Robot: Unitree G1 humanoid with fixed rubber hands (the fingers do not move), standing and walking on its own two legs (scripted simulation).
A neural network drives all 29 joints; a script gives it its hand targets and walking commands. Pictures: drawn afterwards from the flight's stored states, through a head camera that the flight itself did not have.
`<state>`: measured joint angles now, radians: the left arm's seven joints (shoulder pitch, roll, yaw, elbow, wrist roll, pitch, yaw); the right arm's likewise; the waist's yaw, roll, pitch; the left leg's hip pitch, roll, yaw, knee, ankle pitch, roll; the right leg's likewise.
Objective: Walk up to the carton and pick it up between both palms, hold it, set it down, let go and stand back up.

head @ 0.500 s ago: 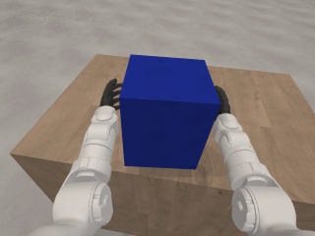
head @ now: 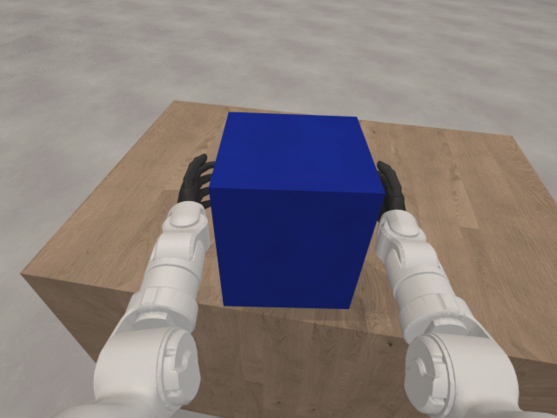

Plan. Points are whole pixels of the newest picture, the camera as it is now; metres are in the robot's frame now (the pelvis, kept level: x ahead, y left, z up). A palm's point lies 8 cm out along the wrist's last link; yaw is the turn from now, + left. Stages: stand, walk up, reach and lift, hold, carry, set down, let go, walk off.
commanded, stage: set down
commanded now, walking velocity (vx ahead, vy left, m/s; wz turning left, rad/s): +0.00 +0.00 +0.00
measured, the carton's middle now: (289, 212) +0.42 -0.02 +0.09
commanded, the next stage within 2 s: none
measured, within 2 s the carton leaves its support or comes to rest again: rests again in 0.52 s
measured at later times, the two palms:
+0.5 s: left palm (195, 223) +0.40 +0.13 +0.09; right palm (388, 231) +0.37 -0.17 +0.09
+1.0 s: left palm (192, 222) +0.40 +0.14 +0.09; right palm (386, 232) +0.38 -0.17 +0.09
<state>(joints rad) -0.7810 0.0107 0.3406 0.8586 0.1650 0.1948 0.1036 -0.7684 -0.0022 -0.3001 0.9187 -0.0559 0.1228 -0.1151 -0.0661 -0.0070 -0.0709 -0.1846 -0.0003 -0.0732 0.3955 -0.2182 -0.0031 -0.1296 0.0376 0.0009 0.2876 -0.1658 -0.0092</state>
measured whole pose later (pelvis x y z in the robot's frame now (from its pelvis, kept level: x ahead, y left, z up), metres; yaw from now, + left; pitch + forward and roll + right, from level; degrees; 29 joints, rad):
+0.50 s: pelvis -0.01 +0.00 +0.00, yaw -1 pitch +3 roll -1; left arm -0.76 -0.02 0.39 0.91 0.21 0.07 0.08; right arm -0.71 0.06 -0.44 0.88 -0.22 0.01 -0.07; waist -0.03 -0.01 -0.06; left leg -0.23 0.00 -0.05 0.35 -0.18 0.00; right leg -0.20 0.03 0.01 0.28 -0.14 -0.01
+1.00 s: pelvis -0.01 +0.00 +0.00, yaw -2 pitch +1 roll -1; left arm -0.77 0.02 0.31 0.93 0.19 0.08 0.09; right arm -0.72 0.00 -0.36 0.98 -0.14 -0.08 -0.06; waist -0.01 -0.02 -0.02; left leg -0.21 0.01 -0.01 0.40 -0.22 0.00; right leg -0.18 0.03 0.02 0.33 -0.17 -0.01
